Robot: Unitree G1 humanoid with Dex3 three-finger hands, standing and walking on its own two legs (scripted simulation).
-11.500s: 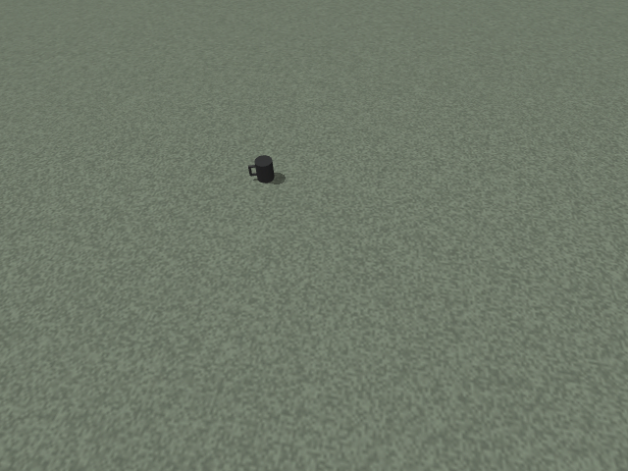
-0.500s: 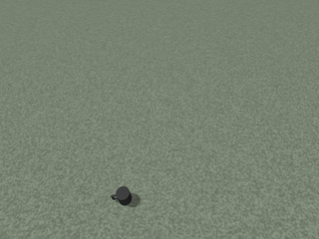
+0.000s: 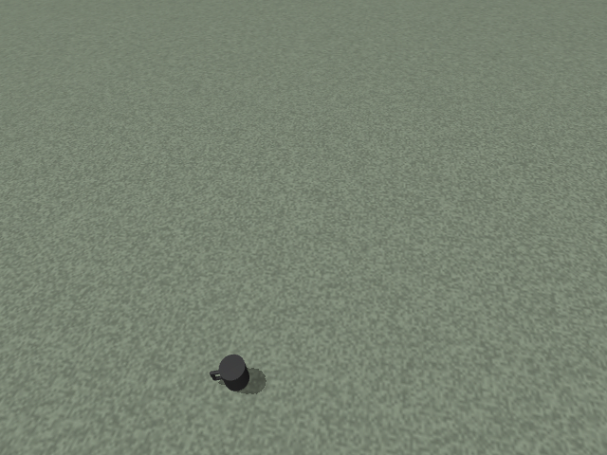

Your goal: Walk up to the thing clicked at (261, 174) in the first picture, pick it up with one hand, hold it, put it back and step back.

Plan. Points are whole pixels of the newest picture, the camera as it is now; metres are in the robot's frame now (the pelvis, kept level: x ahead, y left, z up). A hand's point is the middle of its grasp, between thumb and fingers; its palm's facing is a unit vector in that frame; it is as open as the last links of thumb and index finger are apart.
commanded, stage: stand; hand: left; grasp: from above
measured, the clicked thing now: (229, 373) +0.49 +0.27 -0.73
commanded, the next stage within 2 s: rise first in 0.26 s
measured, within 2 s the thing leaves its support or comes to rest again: neither
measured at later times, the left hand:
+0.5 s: hand out of the picture +0.11 +0.25 -0.16, palm faces +0.03 -0.94 -0.34, open 7.8 cm
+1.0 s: hand out of the picture +0.12 +0.26 -0.21, palm faces -0.14 -0.89 -0.44, open 13.7 cm
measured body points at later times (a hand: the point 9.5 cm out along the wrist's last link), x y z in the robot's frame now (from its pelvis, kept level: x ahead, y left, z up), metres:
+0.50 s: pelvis -0.01 +0.00 -0.01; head +0.03 -0.01 +0.44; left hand +0.11 +0.30 -0.13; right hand +0.08 -0.28 -0.14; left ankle -0.02 +0.13 -0.75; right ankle +0.00 -0.11 -0.75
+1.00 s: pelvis -0.01 +0.02 -0.07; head +0.07 +0.03 +0.38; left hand +0.13 +0.31 -0.18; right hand +0.14 -0.23 -0.17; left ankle -0.02 +0.13 -0.75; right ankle +0.00 -0.11 -0.75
